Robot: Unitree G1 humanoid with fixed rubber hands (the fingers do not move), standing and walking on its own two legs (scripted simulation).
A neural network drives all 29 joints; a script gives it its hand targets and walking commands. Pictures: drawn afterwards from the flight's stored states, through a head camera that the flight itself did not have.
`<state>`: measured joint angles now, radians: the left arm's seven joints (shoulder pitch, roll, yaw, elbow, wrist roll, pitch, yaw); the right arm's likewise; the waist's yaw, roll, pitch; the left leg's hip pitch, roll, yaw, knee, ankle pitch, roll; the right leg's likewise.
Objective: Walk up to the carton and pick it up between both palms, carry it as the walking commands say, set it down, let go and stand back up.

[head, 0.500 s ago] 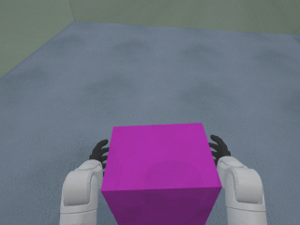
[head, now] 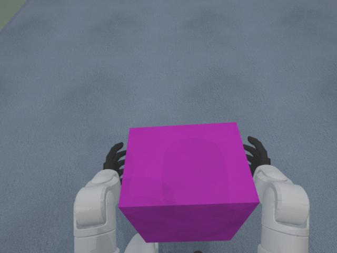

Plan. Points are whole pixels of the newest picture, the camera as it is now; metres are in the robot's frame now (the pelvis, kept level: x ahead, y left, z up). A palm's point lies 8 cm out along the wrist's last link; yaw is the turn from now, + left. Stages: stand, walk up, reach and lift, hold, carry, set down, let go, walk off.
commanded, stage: carry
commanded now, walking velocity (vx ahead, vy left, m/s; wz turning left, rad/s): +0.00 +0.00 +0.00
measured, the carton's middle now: (185, 190) +0.25 +0.01 -0.02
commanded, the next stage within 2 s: none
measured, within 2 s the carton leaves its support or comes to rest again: neither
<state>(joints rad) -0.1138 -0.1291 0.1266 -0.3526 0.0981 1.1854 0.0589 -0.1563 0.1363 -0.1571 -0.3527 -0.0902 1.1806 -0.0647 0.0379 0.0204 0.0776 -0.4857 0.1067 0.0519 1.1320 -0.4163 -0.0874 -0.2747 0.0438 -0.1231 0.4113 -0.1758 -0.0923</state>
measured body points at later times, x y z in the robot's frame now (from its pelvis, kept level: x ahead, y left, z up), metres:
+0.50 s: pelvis +0.19 +0.03 +0.00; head +0.20 +0.05 +0.45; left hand +0.47 +0.16 +0.06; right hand +0.44 -0.16 +0.07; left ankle +0.26 +0.09 -0.74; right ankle +0.20 -0.13 -0.73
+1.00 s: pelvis +0.23 -0.03 +0.00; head +0.19 -0.03 +0.44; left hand +0.52 +0.09 +0.07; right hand +0.48 -0.22 +0.08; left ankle +0.26 +0.09 -0.74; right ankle +0.22 -0.13 -0.74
